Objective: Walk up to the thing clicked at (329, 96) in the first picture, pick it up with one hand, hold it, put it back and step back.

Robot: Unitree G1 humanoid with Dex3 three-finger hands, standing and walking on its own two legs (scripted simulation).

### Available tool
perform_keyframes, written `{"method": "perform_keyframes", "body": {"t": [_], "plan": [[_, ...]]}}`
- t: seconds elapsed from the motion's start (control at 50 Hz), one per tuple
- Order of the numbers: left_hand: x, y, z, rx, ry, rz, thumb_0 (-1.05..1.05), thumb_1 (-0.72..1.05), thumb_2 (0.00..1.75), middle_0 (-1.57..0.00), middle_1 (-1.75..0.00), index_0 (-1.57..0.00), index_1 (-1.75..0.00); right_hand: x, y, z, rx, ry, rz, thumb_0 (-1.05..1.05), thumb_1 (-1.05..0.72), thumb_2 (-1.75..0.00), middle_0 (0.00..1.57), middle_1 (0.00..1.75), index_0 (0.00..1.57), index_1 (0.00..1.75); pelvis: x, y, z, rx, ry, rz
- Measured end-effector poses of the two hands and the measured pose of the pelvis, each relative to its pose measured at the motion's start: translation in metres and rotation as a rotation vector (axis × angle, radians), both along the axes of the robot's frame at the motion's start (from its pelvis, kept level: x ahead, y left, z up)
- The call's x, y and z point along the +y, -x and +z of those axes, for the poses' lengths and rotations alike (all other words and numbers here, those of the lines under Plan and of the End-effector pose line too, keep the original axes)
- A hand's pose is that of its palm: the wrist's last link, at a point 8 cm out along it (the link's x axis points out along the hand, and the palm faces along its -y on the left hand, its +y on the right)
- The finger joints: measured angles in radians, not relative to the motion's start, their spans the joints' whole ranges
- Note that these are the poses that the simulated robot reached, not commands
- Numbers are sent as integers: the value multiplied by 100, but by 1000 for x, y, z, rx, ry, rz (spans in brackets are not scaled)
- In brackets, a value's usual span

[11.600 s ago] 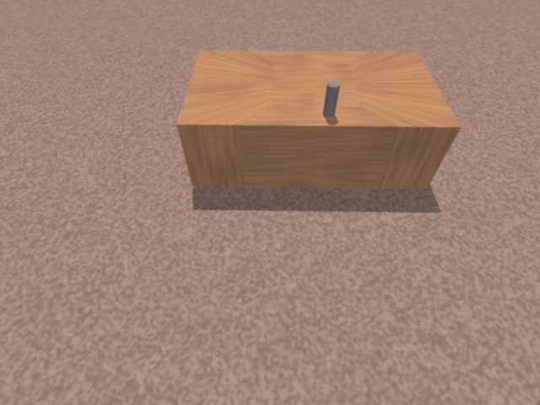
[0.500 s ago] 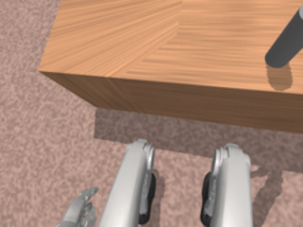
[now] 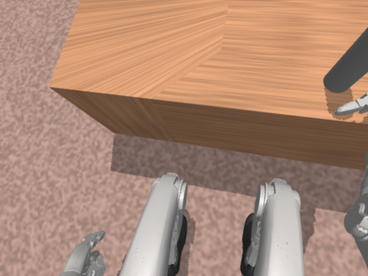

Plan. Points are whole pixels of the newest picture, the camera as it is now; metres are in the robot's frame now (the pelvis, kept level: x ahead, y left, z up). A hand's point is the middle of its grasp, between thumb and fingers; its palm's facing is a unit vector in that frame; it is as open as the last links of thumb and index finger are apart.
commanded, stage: close in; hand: right
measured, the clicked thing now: (357, 61) +0.52 -0.26 +0.02
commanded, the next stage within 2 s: rest palm in 0.02 s
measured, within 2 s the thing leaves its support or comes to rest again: leaves its support in 1.36 s
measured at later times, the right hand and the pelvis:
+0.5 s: hand (356, 74) +0.50 -0.27 +0.01, palm faces +0.20 +0.98 -0.01, open 16.6 cm; pelvis +0.01 +0.00 +0.00, yaw +0 degrees
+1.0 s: hand (356, 63) +0.52 -0.27 +0.01, palm faces +0.21 +0.98 -0.02, open 8.9 cm; pelvis +0.00 +0.00 -0.01, yaw +0 degrees
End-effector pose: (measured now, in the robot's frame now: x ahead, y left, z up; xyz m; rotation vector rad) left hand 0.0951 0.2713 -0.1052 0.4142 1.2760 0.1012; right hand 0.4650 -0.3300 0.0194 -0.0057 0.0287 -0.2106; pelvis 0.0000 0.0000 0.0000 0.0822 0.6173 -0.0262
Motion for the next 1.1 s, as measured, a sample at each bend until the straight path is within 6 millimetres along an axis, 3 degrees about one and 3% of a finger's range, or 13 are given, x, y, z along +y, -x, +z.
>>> {"method": "perform_keyframes", "body": {"t": [0.2,0.38,0.74,1.02,1.1], "plan": [[0,-20,-7,-9,7,-6,0,92,88,-20,-29,-21,-28,9,-2,-7,1,-1,-5,-1,52,-3,5,3,5,4,2,-6,-1,3,4,4],[-7,-25,-8,-8,20,-5,0,89,91,-20,-29,-19,-30,11,-2,-7,-4,-5,0,-1,52,-1,10,3,10,4,0,-7,0,5,0,4],[-9,-4,-14,38,13,11,0,91,89,-19,-29,-20,-29,14,-15,-10,-11,13,6,-1,46,-13,63,36,63,37,-4,-3,-8,2,-3,-1],[-5,8,-10,56,3,25,0,91,88,-19,-28,-20,-28,12,-24,-6,-3,11,-4,-1,14,-49,103,76,103,77,-2,-2,-7,0,-4,4],[-3,10,-10,62,-4,22,0,91,87,-19,-28,-20,-27,12,-26,-6,-4,14,-1,0,12,-63,102,84,103,85,-1,-2,-8,0,-5,4]]}}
